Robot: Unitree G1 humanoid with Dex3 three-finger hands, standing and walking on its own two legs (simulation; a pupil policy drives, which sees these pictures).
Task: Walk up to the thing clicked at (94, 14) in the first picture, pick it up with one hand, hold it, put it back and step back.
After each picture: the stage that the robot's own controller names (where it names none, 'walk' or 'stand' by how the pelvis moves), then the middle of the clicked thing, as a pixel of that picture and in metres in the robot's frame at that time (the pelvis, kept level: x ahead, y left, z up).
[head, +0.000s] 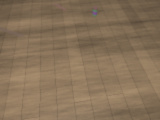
stand; (94, 11) +1.90 -0.14 -0.72
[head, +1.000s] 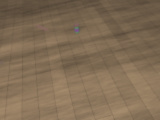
walk; (76, 28) +1.74 +0.22 -0.70
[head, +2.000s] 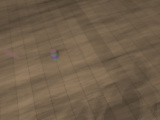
walk; (54, 54) +1.10 +0.43 -0.72
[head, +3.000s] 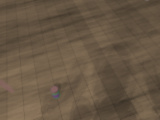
walk; (55, 92) +0.68 +0.32 -0.72
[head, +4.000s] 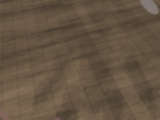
walk; out of the picture +0.41 +0.23 -0.72
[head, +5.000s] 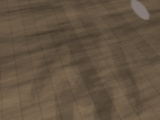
stand; out of the picture +0.29 +0.24 -0.71
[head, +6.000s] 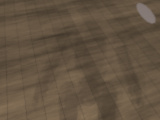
stand; out of the picture +0.28 +0.23 -0.72
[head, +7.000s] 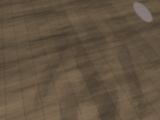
stand; out of the picture +0.28 +0.25 -0.73
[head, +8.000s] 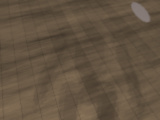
stand; out of the picture +0.27 +0.26 -0.73
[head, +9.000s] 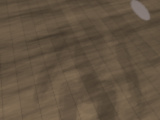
stand; out of the picture +0.26 +0.26 -0.73
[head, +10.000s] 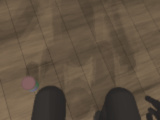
go down; (30, 84) +0.33 +0.25 -0.41
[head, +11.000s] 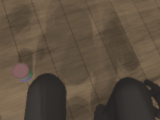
go down; (23, 73) +0.35 +0.26 -0.31
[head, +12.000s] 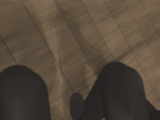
close in; out of the picture +0.33 +0.29 -0.23
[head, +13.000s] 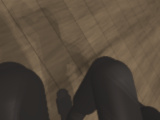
close; out of the picture +0.34 +0.27 -0.21
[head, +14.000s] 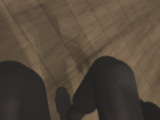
lift; out of the picture +0.33 +0.28 -0.22
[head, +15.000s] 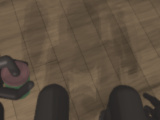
lift; (17, 81) +0.30 +0.22 -0.04
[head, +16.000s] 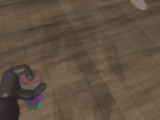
hold; (33, 90) +0.31 +0.18 +0.01
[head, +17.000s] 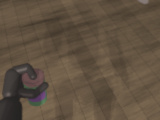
hold; (35, 87) +0.32 +0.17 +0.00
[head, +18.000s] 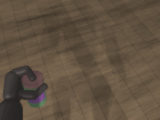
crouch; (35, 89) +0.32 +0.18 -0.03
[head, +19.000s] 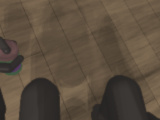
lower; (9, 59) +0.39 +0.23 -0.10
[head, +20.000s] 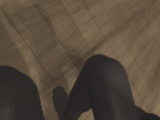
lower; out of the picture +0.37 +0.28 -0.22
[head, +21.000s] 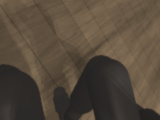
lower; out of the picture +0.36 +0.29 -0.22
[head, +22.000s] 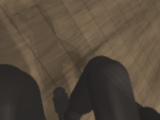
lower; out of the picture +0.35 +0.29 -0.22
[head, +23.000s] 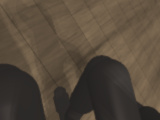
lower; out of the picture +0.35 +0.29 -0.22
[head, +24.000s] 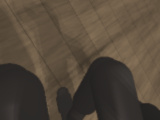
open; out of the picture +0.35 +0.28 -0.22
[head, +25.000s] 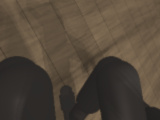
stand; out of the picture +0.34 +0.28 -0.22
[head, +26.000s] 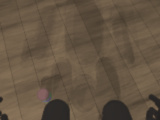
walk; (44, 95) +0.33 +0.23 -0.50
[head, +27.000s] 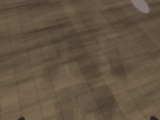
stand; out of the picture +0.29 +0.21 -0.66
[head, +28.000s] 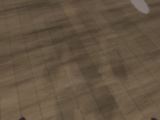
stand; out of the picture +0.29 +0.22 -0.67
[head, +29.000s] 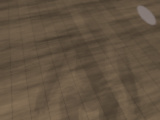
stand; out of the picture +0.32 +0.20 -0.72
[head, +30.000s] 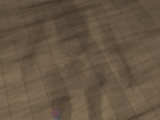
walk; (56, 114) +0.34 +0.15 -0.71
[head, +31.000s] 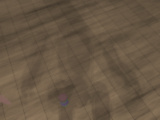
walk; (63, 100) +0.49 +0.20 -0.70
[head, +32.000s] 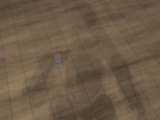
walk; (58, 59) +0.82 +0.23 -0.69
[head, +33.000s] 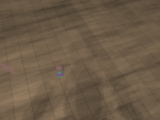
stand; (59, 71) +0.90 +0.24 -0.72
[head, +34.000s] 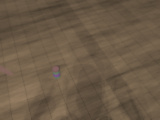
stand; (56, 72) +0.89 +0.26 -0.73
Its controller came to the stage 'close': yes
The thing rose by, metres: 0.71
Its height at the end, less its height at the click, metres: +0.00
